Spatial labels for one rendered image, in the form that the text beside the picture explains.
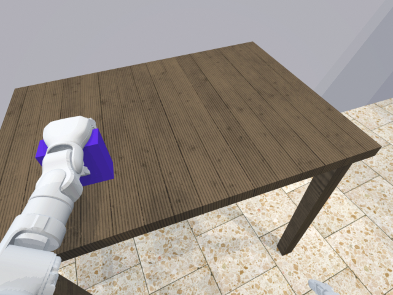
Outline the left robot forearm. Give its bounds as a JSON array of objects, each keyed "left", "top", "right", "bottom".
[{"left": 0, "top": 141, "right": 84, "bottom": 257}]

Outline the right robot hand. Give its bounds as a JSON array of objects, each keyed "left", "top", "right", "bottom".
[{"left": 308, "top": 279, "right": 340, "bottom": 295}]

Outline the left robot hand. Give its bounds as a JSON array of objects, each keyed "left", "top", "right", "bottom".
[{"left": 43, "top": 116, "right": 97, "bottom": 176}]

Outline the left robot upper arm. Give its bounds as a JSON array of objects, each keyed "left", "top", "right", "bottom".
[{"left": 0, "top": 245, "right": 61, "bottom": 295}]

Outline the sponge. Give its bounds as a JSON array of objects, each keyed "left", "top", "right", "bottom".
[{"left": 35, "top": 128, "right": 114, "bottom": 186}]

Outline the table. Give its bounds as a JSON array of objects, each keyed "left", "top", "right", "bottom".
[{"left": 0, "top": 41, "right": 382, "bottom": 295}]

